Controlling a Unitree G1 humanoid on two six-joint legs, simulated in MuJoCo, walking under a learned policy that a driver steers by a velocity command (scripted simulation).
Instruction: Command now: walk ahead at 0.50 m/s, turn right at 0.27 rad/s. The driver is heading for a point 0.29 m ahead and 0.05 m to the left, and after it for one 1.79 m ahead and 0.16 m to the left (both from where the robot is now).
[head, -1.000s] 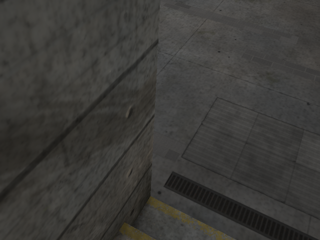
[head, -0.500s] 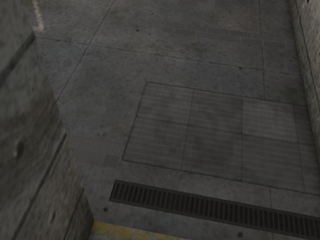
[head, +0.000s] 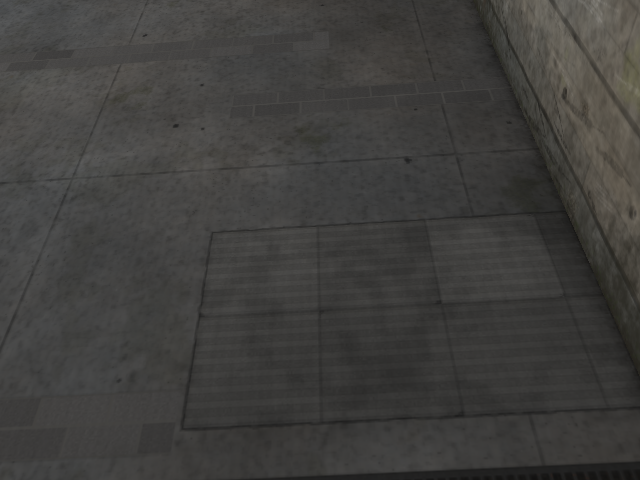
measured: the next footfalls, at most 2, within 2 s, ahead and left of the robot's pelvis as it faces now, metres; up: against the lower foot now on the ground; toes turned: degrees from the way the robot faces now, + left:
left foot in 0.22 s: +0.25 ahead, +0.11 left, -0.18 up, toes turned +2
right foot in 0.82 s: +0.53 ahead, -0.06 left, -0.36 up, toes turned +1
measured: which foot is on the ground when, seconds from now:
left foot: up 0.00-0.20, down 0.22-0.84, up 0.86-1.00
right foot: down 0.00-0.22, up 0.24-0.80, down 0.82-1.00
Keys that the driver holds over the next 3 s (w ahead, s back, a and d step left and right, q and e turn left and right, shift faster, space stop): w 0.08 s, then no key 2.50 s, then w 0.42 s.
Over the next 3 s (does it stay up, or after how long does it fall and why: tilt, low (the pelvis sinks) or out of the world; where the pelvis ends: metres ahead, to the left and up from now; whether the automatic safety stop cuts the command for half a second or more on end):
stays up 0.58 0.06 -0.34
